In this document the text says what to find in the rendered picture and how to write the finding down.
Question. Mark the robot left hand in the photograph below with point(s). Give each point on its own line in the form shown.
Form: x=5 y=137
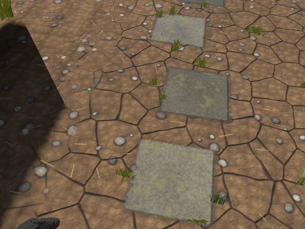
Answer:
x=42 y=223

